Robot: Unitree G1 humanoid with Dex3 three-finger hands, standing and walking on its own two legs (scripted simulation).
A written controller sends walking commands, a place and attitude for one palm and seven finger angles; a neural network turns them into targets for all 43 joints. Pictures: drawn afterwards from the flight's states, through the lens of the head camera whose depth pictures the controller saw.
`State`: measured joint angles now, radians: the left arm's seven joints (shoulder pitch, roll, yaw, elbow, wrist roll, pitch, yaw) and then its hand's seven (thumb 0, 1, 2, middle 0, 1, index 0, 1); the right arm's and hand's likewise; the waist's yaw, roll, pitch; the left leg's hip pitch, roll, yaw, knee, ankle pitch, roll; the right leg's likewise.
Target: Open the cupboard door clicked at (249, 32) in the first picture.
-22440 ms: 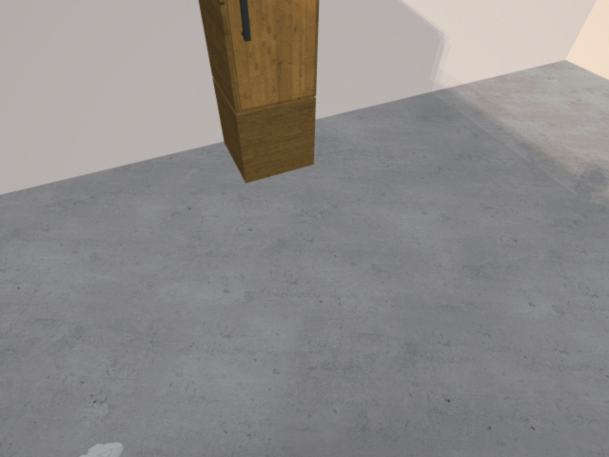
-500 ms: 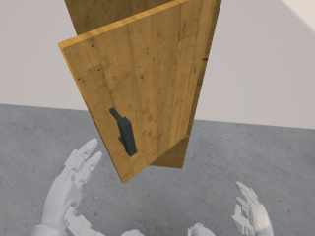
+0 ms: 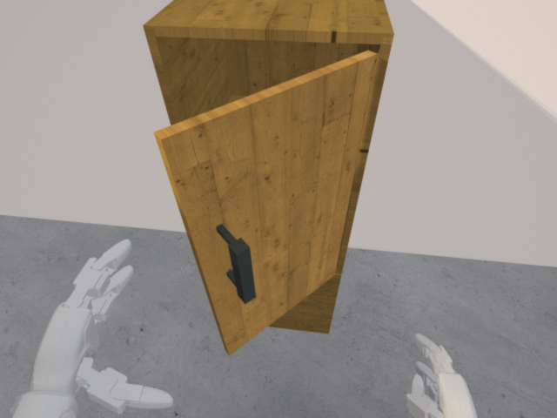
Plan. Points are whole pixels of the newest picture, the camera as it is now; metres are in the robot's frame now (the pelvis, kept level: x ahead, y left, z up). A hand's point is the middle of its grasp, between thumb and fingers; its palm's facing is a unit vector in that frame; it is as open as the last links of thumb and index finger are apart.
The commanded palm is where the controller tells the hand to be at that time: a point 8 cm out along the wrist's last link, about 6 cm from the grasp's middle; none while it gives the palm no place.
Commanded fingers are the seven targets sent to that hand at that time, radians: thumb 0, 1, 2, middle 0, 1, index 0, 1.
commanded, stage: draw the hand back to the body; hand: left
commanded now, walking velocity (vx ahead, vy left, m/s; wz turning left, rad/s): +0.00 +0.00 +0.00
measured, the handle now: (235, 264) +0.33 +0.11 +0.05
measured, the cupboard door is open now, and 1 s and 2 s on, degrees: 46 46 46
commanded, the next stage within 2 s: step back with the hand held close in 0.98 s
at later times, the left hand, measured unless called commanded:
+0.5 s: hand (59, 282) +0.21 +0.26 +0.17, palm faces +0.39 -0.82 -0.42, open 10.3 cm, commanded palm +0.16 +0.30 +0.19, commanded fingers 0.00 0.76 0.84 -0.19 -0.30 -0.19 -0.30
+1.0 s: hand (44, 275) +0.20 +0.26 +0.19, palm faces +0.43 -0.80 -0.42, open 7.5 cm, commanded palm +0.15 +0.30 +0.20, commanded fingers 0.00 0.90 0.90 -0.20 -0.30 -0.20 -0.30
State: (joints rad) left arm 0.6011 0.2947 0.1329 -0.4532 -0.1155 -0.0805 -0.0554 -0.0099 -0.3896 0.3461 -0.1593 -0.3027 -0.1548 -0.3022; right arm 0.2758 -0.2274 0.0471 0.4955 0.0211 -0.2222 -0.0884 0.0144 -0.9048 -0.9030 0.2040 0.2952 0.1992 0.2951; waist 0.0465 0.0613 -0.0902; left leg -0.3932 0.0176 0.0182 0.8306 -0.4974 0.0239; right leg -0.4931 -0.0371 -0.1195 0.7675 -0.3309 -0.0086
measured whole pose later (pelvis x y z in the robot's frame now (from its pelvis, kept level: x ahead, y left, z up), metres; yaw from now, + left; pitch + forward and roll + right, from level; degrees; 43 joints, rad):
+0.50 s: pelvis +0.02 +0.01 +0.04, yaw -1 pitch -4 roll -1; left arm 0.50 0.33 0.28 -0.42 -0.01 -0.09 0.11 0.00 0.42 0.70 -0.19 -0.30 -0.19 -0.30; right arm 0.21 -0.22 0.04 0.62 -0.02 -0.17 -0.07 0.01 -0.90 -0.90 0.20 0.30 0.20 0.30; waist 0.08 0.06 0.02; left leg -0.03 0.00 0.05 0.43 -0.34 0.03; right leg -0.15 -0.03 -0.09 0.41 -0.19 0.01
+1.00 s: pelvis +0.01 +0.00 +0.04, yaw -2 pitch -5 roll -1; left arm 0.46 0.33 0.33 -0.40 -0.02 -0.10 0.11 0.02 0.89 0.90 -0.21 -0.30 -0.21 -0.30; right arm 0.21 -0.22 0.02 0.65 -0.02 -0.14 -0.06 0.01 -0.91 -0.90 0.20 0.30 0.20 0.30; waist 0.08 0.06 0.04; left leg 0.01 0.01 0.06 0.39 -0.31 0.02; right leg -0.12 -0.02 -0.08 0.37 -0.16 0.00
